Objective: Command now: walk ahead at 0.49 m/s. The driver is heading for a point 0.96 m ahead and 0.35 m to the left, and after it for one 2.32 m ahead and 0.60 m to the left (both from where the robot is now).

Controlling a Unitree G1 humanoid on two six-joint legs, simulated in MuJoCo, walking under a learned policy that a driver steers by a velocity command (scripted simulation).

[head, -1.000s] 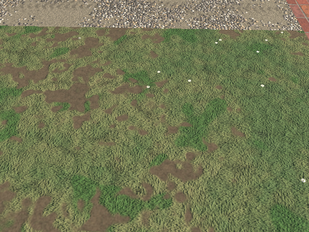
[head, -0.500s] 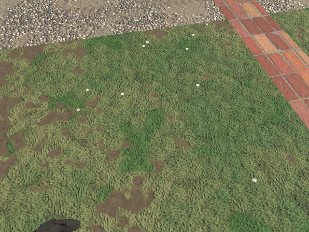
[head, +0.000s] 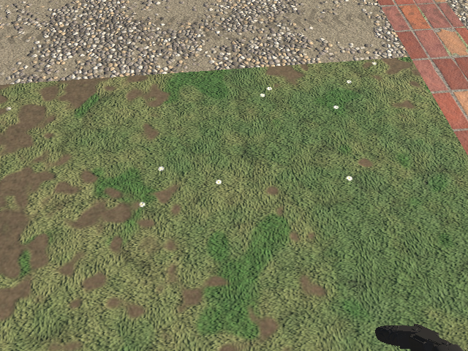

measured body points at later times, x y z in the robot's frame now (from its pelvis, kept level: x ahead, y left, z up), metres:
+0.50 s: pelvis +0.29 +0.00 +0.01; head +0.32 +0.00 +0.46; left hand +0.49 +0.22 -0.09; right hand +0.23 -0.25 -0.13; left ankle +0.15 +0.08 -0.72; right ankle +0.45 -0.11 -0.70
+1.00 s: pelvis +0.55 +0.00 +0.02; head +0.58 +0.01 +0.46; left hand +0.45 +0.23 -0.13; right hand +0.79 -0.17 -0.10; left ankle +0.68 +0.15 -0.68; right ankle +0.46 -0.11 -0.72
